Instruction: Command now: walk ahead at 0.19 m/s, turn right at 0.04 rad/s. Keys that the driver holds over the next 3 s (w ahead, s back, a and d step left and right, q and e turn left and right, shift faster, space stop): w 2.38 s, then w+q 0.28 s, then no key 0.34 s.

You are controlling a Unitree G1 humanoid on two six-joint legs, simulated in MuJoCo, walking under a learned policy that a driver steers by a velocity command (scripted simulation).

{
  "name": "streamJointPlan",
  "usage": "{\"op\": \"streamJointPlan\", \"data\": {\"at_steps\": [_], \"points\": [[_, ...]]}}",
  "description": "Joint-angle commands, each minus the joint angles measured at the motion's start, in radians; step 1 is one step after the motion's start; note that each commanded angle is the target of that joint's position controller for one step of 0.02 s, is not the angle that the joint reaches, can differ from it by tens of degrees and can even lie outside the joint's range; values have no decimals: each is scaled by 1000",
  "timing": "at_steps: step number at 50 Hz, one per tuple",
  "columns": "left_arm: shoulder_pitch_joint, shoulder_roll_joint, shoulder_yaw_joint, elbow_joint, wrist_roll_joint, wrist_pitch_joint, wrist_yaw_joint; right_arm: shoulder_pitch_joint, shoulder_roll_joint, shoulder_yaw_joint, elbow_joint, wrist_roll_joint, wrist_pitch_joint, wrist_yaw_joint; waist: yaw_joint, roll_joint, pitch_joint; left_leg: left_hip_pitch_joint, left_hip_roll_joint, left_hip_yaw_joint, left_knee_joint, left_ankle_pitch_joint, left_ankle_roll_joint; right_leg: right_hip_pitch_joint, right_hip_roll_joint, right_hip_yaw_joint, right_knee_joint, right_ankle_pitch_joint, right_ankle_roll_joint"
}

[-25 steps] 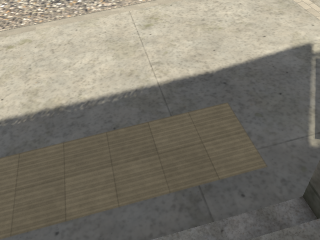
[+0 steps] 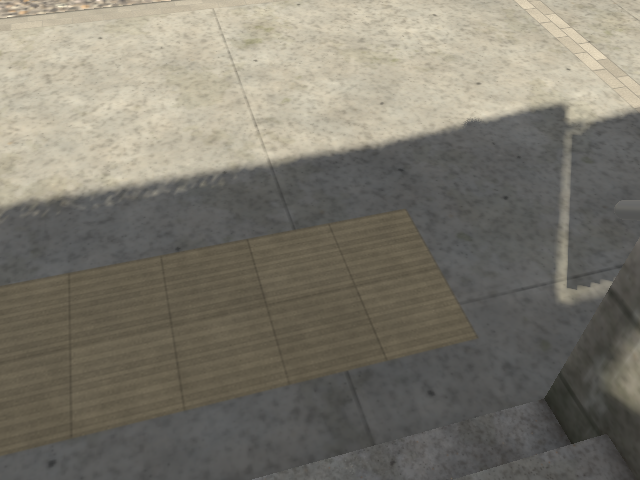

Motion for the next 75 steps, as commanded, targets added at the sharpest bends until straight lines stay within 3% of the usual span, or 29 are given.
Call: {"op": "streamJointPlan", "data": {"at_steps": [1,13,19,26,28,31,34,36,37,38,39,41,42,43,45,47,51,55,58,62,64,66,67,69,70,71,72,74,75], "points": [[-41,99,24,-40,-1,-21,6,11,-159,-52,-42,-2,-1,1,-1,81,40,-12,139,-152,-122,-80,50,-97,-39,-11,12,-30,-67],[28,118,44,1,-2,-66,15,-16,-159,-84,-36,-4,17,-33,2,-7,30,14,56,-63,180,270,68,-82,-19,-15,161,281,-133],[201,210,82,64,1,-60,20,-160,-154,-87,-66,-10,-5,-44,107,-130,51,-499,-13,18,427,-282,-3,249,-221,319,132,694,-267],[247,186,87,85,32,-97,32,-93,-160,-109,32,-28,-17,-23,48,-27,20,-488,43,-35,571,99,15,-20,-216,264,292,154,-293],[336,149,70,122,17,-127,50,-230,-155,-112,-3,-36,-32,-3,107,-33,37,-716,54,-98,477,287,19,76,-202,278,405,-108,-271],[163,122,56,97,18,-132,68,-205,2,-60,-52,-31,-42,28,9,-15,41,-82,-31,82,268,825,-14,-571,-67,108,412,-318,-198],[226,118,59,118,39,-109,56,-72,-43,-75,-20,9,-24,-6,43,-102,76,96,-47,164,211,683,-39,-605,-55,77,585,-97,-197],[197,174,78,123,47,-77,38,259,-131,-116,88,11,-5,-18,-108,-85,-22,234,52,136,4,612,4,-470,-24,12,957,155,-203],[198,152,85,132,45,-84,37,392,-169,-132,123,-5,-10,-18,-183,47,3,376,156,9,-118,653,92,-629,78,-44,1438,-74,-167],[248,67,72,128,49,-77,40,372,-147,-105,113,8,-21,1,-132,124,31,344,253,-88,-34,867,76,-768,182,-74,1778,-584,-179],[399,-4,56,74,2,-84,49,327,-169,-77,130,-17,-31,27,77,254,-1,428,374,-150,356,1397,39,-971,86,-94,1795,-616,-171],[345,79,63,121,39,-74,67,377,-207,-103,160,9,-60,35,24,136,-28,272,395,-292,172,556,183,-1058,18,-58,1693,-413,-173],[241,103,67,101,78,-70,63,342,-239,-116,174,10,-72,18,4,217,13,146,454,-515,-2,66,279,-1095,-18,-69,1649,-418,-138],[88,120,77,70,91,-67,61,274,-153,-78,177,-15,-85,6,26,34,168,-27,397,-446,-10,-101,243,-1160,-49,48,1391,-130,-91],[22,48,56,46,52,-60,32,192,-40,-24,189,-24,-100,-17,97,17,294,-399,323,-338,-3,34,166,-966,-53,16,1005,135,-10],[140,-7,53,149,70,-31,19,191,-111,-38,200,-18,-100,-24,129,98,177,-545,276,-295,31,158,160,-630,-68,-96,986,374,-9],[-14,53,75,122,56,-68,-6,199,-56,-24,222,38,-103,-41,94,55,175,-384,182,-202,187,-123,115,-671,-88,-77,559,791,-49],[-172,11,63,73,56,-61,-15,237,-56,-32,207,-8,-66,-52,-30,96,210,-349,156,-184,236,-196,157,-538,-100,-175,362,744,-43],[-278,17,62,-6,12,-85,-12,310,-23,-28,245,-43,-53,-56,-139,94,276,-190,134,-169,339,62,172,-525,-119,-181,64,624,-35],[58,88,85,86,11,-104,-2,182,-100,-49,252,-40,-67,-53,-13,95,97,-169,167,-178,681,378,202,-168,-181,-154,-9,632,-91],[247,123,108,167,27,-101,1,239,-96,-61,265,-37,-66,-49,36,-70,86,-165,79,-61,1008,520,173,40,-127,-299,-318,546,-71],[446,147,111,222,30,-88,-17,288,-66,-86,241,-12,-54,-52,70,-225,-112,-800,-90,-4,1618,-646,114,700,-358,-89,253,1129,-152],[465,129,92,211,12,-88,-33,287,-82,-74,206,1,-57,-58,73,-179,-169,-985,-37,-5,1559,-601,120,764,-421,-36,298,1105,-198],[441,213,125,219,9,-86,-3,173,-64,-74,178,-29,-53,-44,79,-177,-119,-1040,38,-46,1487,-412,103,435,-533,193,109,228,-369],[322,85,81,194,13,-96,0,92,-103,-85,177,-54,-49,-36,40,-25,-28,-991,61,-109,1245,-78,68,212,-409,94,54,-17,-278],[314,94,67,193,29,-112,4,76,-82,-88,179,-59,-41,-29,34,-152,43,-905,51,-99,1150,-15,34,4,-447,154,57,90,-301],[246,26,41,191,14,-119,15,19,-62,-83,154,-43,-32,-19,-29,-74,140,-742,68,-66,834,193,-24,-275,-370,13,21,184,-246],[278,128,65,197,39,-136,19,132,-8,-75,231,-67,-6,-12,-53,-107,65,-520,43,28,879,322,-42,-382,-339,-6,83,327,-254],[265,104,64,214,14,-158,26,84,-50,-88,199,-62,-12,2,-69,-87,62,-576,72,-53,713,560,-24,-334,-280,-35,144,218,-216]]}}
